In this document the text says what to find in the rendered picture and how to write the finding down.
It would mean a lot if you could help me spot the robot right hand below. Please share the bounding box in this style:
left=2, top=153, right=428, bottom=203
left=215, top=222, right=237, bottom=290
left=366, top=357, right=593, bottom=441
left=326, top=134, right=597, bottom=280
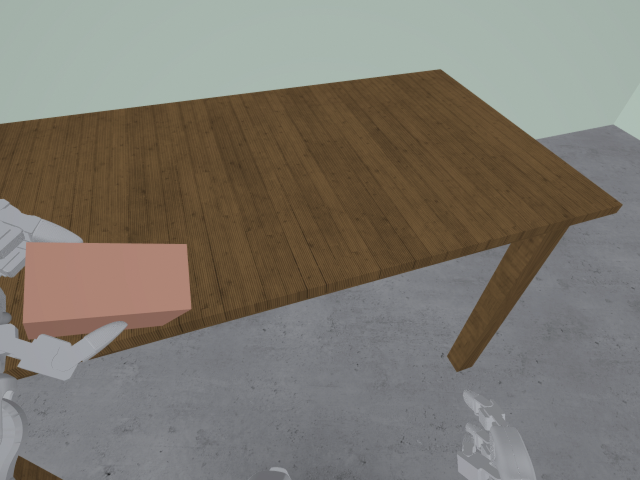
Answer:
left=457, top=389, right=536, bottom=480

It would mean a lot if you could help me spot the robot left hand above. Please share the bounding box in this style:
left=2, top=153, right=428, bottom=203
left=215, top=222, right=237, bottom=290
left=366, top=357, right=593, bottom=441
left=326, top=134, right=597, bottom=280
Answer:
left=0, top=199, right=128, bottom=382

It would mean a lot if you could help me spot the robot left forearm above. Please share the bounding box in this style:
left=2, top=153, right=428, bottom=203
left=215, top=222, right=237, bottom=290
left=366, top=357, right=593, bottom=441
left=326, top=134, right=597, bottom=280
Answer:
left=0, top=373, right=28, bottom=480

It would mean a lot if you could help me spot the table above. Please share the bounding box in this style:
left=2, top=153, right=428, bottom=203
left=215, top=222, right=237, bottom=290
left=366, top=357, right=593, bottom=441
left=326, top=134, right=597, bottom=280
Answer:
left=0, top=69, right=623, bottom=480

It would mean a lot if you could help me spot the sponge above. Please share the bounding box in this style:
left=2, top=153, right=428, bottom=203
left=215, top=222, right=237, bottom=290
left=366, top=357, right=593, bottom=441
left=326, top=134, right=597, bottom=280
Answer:
left=23, top=242, right=191, bottom=340

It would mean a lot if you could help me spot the left robot shin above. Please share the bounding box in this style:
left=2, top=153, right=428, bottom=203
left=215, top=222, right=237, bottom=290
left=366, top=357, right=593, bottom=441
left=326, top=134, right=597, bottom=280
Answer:
left=269, top=467, right=291, bottom=479

